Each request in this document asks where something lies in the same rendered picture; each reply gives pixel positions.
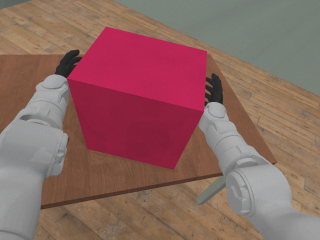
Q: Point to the robot right hand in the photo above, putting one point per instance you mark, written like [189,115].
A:
[215,91]

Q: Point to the table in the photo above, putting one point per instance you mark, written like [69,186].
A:
[88,174]

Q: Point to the carton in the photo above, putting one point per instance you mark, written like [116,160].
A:
[139,97]

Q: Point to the robot right forearm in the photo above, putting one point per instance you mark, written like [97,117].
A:
[226,143]

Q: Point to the right robot upper arm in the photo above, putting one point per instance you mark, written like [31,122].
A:
[262,195]

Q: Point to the robot left forearm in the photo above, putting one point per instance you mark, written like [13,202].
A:
[47,106]

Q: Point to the left robot upper arm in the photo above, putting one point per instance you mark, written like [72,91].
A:
[31,153]

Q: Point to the robot left hand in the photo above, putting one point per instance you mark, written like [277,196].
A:
[66,65]

